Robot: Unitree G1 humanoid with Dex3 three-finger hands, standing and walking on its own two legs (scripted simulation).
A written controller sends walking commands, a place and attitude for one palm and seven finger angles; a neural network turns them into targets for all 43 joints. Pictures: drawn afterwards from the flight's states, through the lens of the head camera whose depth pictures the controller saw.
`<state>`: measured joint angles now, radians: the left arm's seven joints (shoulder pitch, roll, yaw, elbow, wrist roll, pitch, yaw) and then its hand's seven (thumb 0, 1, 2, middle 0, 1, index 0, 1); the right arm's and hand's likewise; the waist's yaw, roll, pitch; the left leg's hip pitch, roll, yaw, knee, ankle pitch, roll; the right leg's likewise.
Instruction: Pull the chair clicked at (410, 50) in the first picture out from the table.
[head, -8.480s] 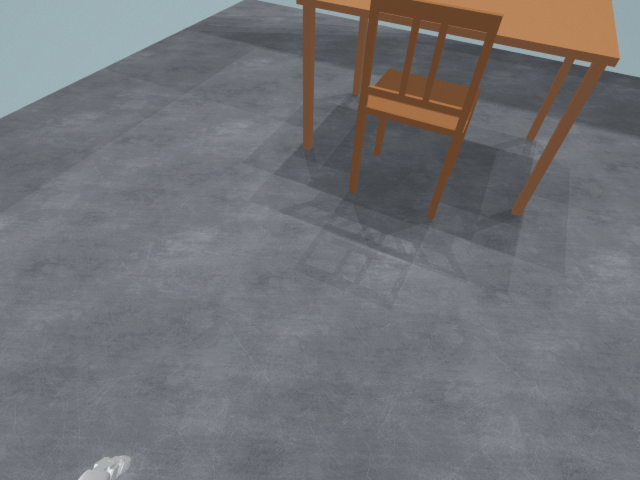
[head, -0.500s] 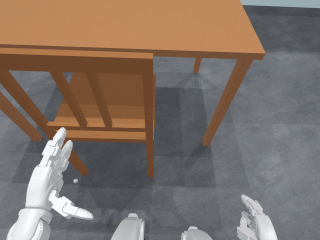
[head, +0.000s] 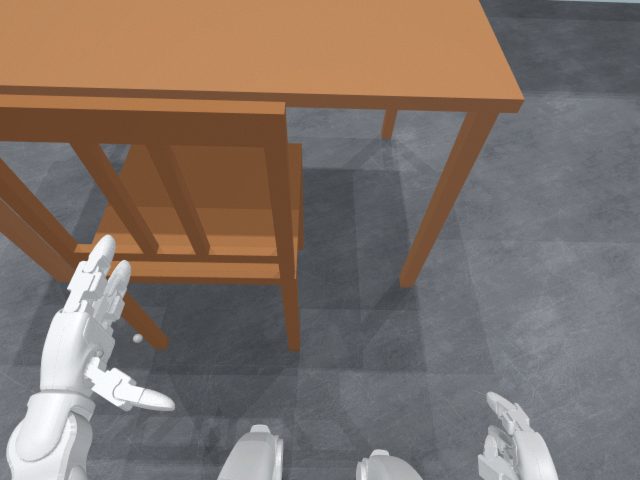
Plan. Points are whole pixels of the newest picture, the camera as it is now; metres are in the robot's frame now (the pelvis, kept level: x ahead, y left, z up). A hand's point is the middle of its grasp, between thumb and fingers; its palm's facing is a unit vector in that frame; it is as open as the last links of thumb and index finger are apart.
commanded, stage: aim the fingers beside a spindle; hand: left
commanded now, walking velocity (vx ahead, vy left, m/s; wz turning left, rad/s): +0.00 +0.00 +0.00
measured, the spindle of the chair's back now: (122, 203) +0.49 +0.33 -0.01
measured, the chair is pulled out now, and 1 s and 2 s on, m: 0.00 0.00 0.00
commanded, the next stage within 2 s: none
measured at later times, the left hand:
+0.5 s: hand (151, 321) +0.30 +0.22 +0.02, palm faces +0.02 -1.00 -0.02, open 17.0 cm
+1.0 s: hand (170, 297) +0.34 +0.21 -0.01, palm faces +0.03 -1.00 -0.02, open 17.0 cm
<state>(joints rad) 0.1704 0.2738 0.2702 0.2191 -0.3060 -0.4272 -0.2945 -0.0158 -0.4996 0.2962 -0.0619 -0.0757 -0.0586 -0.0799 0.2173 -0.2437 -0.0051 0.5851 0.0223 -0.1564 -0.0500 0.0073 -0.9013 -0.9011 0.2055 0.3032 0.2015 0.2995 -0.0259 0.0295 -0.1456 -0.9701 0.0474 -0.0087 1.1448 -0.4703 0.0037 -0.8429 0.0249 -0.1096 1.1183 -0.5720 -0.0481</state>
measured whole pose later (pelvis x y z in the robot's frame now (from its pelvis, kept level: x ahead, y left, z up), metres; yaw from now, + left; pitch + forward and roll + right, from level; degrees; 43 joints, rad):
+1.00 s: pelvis -0.02 +0.03 -0.03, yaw -2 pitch +22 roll -4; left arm -0.19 0.27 0.23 0.50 -0.21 -0.48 -0.18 -0.02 -0.50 0.30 -0.06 -0.08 -0.06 -0.08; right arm 0.22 -0.24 0.01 0.59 0.00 -0.06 -0.02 0.01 -0.90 -0.90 0.21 0.30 0.20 0.30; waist -0.05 0.02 -0.16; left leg -1.16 0.04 0.02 1.27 -0.49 0.04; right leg -1.04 0.01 -0.08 1.24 -0.58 -0.01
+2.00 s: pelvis -0.01 +0.01 -0.03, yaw -1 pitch +22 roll -3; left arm -0.16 0.27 0.25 0.55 -0.24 -0.50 -0.23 -0.02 -0.50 0.30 -0.06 -0.08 -0.06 -0.08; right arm 0.23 -0.26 0.00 0.60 0.02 -0.04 -0.03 0.00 -0.90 -0.90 0.21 0.30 0.20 0.30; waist -0.05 0.02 -0.16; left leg -1.16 0.05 0.01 1.27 -0.50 0.02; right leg -1.04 0.02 -0.09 1.25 -0.60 -0.04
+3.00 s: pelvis -0.01 +0.02 -0.02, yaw -2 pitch +22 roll -4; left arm -0.18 0.30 0.23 0.50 -0.24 -0.48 -0.18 -0.02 -0.50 0.30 -0.06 -0.08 -0.06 -0.08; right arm 0.22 -0.24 0.01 0.59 0.01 -0.01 -0.01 0.00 -0.90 -0.90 0.21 0.30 0.20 0.30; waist -0.05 0.04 -0.17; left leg -1.15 0.04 0.01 1.26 -0.49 0.04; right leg -1.02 0.02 -0.09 1.22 -0.58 -0.02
